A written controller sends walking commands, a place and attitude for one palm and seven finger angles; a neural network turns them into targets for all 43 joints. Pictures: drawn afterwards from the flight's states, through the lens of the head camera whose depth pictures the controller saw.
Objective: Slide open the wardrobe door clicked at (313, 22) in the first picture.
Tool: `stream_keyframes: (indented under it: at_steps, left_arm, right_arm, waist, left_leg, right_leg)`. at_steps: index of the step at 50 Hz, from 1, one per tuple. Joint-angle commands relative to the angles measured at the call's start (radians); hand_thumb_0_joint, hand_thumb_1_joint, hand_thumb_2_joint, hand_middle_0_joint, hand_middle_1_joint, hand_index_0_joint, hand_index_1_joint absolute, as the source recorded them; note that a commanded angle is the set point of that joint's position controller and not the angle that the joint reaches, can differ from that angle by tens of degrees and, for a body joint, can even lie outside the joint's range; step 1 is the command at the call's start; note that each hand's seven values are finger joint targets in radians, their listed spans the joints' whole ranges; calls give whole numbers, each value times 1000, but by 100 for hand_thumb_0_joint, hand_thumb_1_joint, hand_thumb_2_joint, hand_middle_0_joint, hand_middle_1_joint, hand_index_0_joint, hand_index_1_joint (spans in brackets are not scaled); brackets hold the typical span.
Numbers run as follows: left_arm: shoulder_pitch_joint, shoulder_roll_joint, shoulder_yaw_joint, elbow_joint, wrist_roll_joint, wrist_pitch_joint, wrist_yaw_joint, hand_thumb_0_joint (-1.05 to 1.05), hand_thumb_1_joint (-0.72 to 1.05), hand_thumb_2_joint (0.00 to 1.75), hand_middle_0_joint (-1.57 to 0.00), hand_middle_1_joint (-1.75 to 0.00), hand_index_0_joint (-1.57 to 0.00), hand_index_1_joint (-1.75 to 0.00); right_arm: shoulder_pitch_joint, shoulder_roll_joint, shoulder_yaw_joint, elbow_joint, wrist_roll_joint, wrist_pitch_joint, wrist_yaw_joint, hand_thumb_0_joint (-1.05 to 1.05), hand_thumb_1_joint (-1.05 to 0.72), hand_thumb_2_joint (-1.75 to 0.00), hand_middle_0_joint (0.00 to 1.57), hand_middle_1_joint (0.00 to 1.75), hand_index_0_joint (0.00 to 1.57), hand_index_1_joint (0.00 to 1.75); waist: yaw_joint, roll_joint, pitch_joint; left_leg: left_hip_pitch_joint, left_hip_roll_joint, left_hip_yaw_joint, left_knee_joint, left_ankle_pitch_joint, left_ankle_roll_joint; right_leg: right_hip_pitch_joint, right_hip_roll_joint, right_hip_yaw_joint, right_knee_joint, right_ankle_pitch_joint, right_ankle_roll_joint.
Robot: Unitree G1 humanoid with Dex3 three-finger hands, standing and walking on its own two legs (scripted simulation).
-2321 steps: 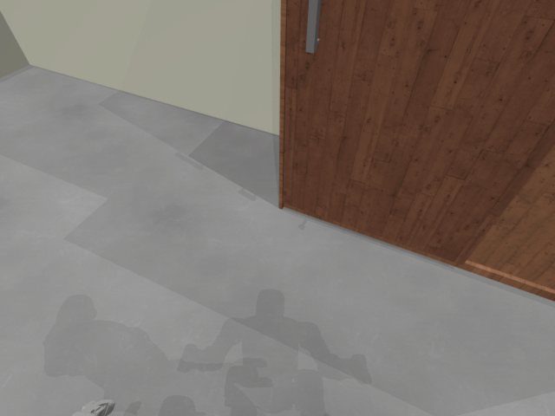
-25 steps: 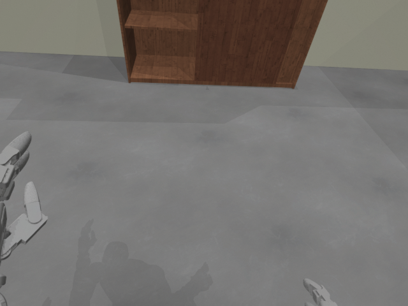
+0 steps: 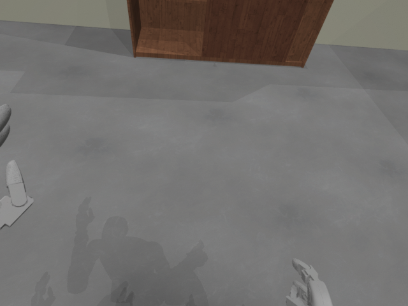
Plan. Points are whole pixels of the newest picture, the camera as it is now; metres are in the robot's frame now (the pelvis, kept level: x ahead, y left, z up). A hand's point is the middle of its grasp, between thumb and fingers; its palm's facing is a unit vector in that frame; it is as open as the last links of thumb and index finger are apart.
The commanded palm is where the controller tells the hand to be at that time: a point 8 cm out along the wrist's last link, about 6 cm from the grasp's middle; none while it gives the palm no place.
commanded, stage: stop stepping back and stand still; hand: left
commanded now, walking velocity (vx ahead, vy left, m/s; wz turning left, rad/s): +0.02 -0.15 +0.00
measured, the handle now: out of the picture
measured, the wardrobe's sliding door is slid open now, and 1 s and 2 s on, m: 0.61 0.61 0.61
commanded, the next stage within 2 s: let the arm hang, fingers relaxed in 0.54 s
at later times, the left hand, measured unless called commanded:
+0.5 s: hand (53, 181) +0.24 +0.24 +0.17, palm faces +0.33 -0.83 -0.45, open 7.4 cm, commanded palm +0.18 +0.28 +0.18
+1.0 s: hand out of the picture +0.03 +0.19 -0.17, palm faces +0.03 -0.98 -0.18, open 7.1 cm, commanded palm none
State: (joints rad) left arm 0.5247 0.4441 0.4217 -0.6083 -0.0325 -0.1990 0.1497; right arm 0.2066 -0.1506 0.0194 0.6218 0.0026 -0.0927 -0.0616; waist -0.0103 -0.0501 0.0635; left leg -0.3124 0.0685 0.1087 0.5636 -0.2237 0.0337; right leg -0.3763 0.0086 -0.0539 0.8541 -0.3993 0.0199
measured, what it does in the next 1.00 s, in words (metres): steps on the spot: right foot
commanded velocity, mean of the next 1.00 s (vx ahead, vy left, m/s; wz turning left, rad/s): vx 0.00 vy -0.01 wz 0.00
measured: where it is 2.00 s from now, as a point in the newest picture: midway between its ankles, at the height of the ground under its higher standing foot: outside the picture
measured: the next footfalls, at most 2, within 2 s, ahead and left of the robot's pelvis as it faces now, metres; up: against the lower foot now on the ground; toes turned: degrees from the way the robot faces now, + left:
right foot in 0.14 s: +0.07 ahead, -0.11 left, +0.00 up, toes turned -5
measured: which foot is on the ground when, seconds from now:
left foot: down 0.00-1.00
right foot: up 0.00-0.12, down 0.14-1.00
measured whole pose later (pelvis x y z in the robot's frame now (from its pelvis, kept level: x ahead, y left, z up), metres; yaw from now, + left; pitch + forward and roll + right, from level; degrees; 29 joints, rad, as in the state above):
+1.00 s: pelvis +0.00 +0.01 +0.00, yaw +2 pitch +0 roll -1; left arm 0.31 0.19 0.00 0.87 0.02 0.05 0.02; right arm 0.24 -0.22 0.02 0.93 -0.03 0.04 0.01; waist -0.01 -0.03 0.07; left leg -0.34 0.01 0.10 0.55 -0.21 0.05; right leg -0.29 -0.05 -0.12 0.55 -0.25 0.01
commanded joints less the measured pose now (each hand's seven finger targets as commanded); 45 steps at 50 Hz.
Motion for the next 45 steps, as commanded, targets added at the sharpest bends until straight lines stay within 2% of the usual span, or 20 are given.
stream_keyframes:
  at_steps: [1,3,5,6,9,10,11,12,14,16,24,27,31,32,33,34,36,39,42,45]
  left_arm:
    - [61,81,58,-209,-1,-54,0,0,90,90,-20,-30,-20,-30]
    - [40,78,51,-196,3,-41,-1,0,90,90,-20,-30,-20,-30]
    - [23,89,55,-183,6,-30,1,0,90,90,-20,-30,-20,-30]
    - [17,97,66,-167,7,-27,3,0,90,90,-20,-30,-20,-30]
    - [-74,121,72,-200,-2,-31,6,0,90,90,-20,-30,-20,-30]
    - [-39,91,47,-175,-12,-23,5,0,90,90,-20,-30,-20,-30]
    - [-30,84,37,-194,-15,-25,7,0,90,90,-20,-30,-20,-30]
    - [-24,92,45,-215,-14,-31,10,0,90,90,-20,-30,-20,-30]
    - [5,109,66,-239,-12,-40,12,0,90,90,-20,-30,-20,-30]
    - [30,109,66,-246,-9,-49,11,0,90,90,-20,-30,-20,-30]
    - [121,87,71,-158,-19,-49,8,0,90,90,-20,-30,-20,-30]
    - [117,82,61,-149,-23,-44,8,0,90,90,-20,-30,-20,-30]
    - [78,83,49,-163,-19,-42,11,0,90,90,-20,-30,-20,-30]
    - [-50,-15,-324,659,65,93,-122,0,90,90,-20,-30,-20,-30]
    - [-83,-6,-296,681,54,166,-140,0,90,90,-20,-30,-20,-30]
    - [-87,-28,-301,687,56,184,-146,0,90,90,-20,-30,-20,-30]
    - [-152,-45,-327,789,54,187,-155,0,90,90,-20,-30,-20,-30]
    - [-220,-42,-351,977,60,189,-152,0,90,90,-20,-30,-20,-30]
    - [-240,-75,-377,1156,55,204,-139,0,90,90,-20,-30,-20,-30]
    - [-245,-78,-389,1295,53,206,-132,0,90,90,-20,-30,-20,-30]
  right_arm:
    - [-65,-156,-46,-152,0,-59,22,0,-90,-90,20,30,20,30]
    - [-69,-159,-45,-166,2,-52,24,0,-90,-90,20,30,20,30]
    - [-67,-153,-42,-173,1,-45,20,0,-90,-90,20,30,20,30]
    - [-59,-149,-43,-173,-1,-39,20,0,-90,-90,20,30,20,30]
    - [-54,-137,-38,-161,-2,-43,20,0,-90,-90,20,30,20,30]
    - [-47,-132,-41,-149,7,-46,18,0,-90,-90,20,30,20,30]
    - [-52,-138,-43,-155,11,-46,17,0,-90,-90,20,30,20,30]
    - [-62,-136,-39,-158,11,-44,13,0,-90,-90,20,30,20,30]
    - [-83,-138,-32,-161,7,-44,3,0,-90,-90,20,30,20,30]
    - [-88,-135,-25,-170,10,-40,1,0,-90,-90,20,30,20,30]
    - [-59,-153,-47,-182,24,-35,5,0,-90,-90,20,30,20,30]
    - [-61,-156,-47,-189,25,-29,3,0,-90,-90,20,30,20,30]
    - [-69,-157,-45,-190,23,-32,-6,0,-90,-90,20,30,20,30]
    - [-135,-368,-94,41,4,-81,89,0,-90,-90,20,30,20,30]
    - [-51,-325,-101,35,10,-15,87,0,-90,-90,20,30,20,30]
    - [-42,-305,-96,26,4,0,82,0,-90,-90,20,30,20,30]
    - [-57,-289,-70,37,-8,28,79,0,-90,-90,20,30,20,30]
    - [-58,-290,-55,75,-25,52,77,0,-90,-90,20,30,20,30]
    - [-33,-249,-40,132,-33,77,73,0,-90,-90,20,30,20,30]
    - [-31,-225,-35,181,-34,93,72,0,-90,-90,20,30,20,30]
  waist:
    - [6,266,-96]
    - [11,236,-102]
    - [8,175,-104]
    - [8,124,-108]
    - [-8,-8,-135]
    - [-4,-60,-152]
    - [-3,-64,-172]
    - [1,-19,-187]
    - [9,117,-197]
    - [20,193,-196]
    - [11,114,-224]
    - [11,85,-216]
    - [14,87,-201]
    - [-21,112,-138]
    - [-21,134,-195]
    - [-17,127,-161]
    - [0,64,-133]
    - [4,-97,-112]
    - [3,-65,-113]
    - [7,41,-92]
  left_leg:
    - [-49,226,-182,-311,-216,60]
    - [-109,204,-149,-288,-343,37]
    - [-139,163,-121,-238,-365,16]
    - [-146,136,-106,-179,-337,7]
    - [-57,27,-62,16,-126,-21]
    - [1,9,-62,49,-62,-26]
    - [33,12,-72,32,-2,-26]
    - [71,20,-81,-13,58,-23]
    - [109,62,-122,-95,202,-11]
    - [90,105,-154,-139,306,2]
    - [52,65,-96,-87,302,-21]
    - [47,59,-96,-95,243,-20]
    - [45,56,-101,-114,177,-15]
    - [-25,71,-103,44,312,-12]
    - [37,81,-110,9,244,-20]
    - [23,91,-114,-2,203,-12]
    - [-76,101,-176,-71,101,21]
    - [-81,78,-195,-98,110,22]
    - [-23,51,-178,-119,96,18]
    - [-22,39,-165,-159,-5,12]
  right_leg:
    - [123,-13,-33,-192,79,8]
    - [233,15,-73,-297,106,7]
    - [294,15,-64,-379,97,-1]
    - [307,-8,-24,-430,97,-15]
    - [187,-163,201,-490,250,-90]
    - [158,-182,219,-492,302,-102]
    - [167,-191,209,-477,363,-106]
    - [167,-177,184,-453,400,-94]
    - [171,-105,95,-387,430,-40]
    - [206,-51,18,-348,416,-5]
    - [282,-83,45,-391,549,-15]
    - [263,-87,57,-402,518,-11]
    - [240,-87,67,-417,451,-10]
    - [127,-200,19,-303,607,-36]
    - [88,-186,72,-331,476,-47]
    - [59,-158,51,-329,365,-34]
    - [74,-121,15,-306,211,-27]
    - [119,-124,39,-327,216,-39]
    - [116,-136,68,-355,198,-43]
    - [132,-134,78,-404,122,-37]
